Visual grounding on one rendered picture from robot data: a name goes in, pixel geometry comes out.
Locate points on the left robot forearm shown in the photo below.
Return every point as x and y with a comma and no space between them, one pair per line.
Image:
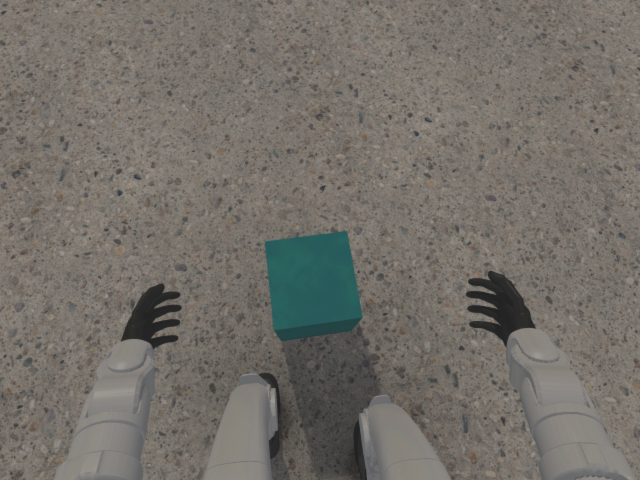
109,437

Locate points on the left robot hand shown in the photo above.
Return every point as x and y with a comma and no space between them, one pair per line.
141,326

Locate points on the right robot hand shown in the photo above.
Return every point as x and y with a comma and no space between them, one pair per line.
511,313

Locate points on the left robot foot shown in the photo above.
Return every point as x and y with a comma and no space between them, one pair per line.
274,442

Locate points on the right robot forearm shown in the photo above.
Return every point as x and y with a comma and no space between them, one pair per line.
569,434

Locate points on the robot left thigh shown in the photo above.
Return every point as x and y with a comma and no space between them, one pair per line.
241,447

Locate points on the carton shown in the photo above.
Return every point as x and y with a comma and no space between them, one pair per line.
313,287

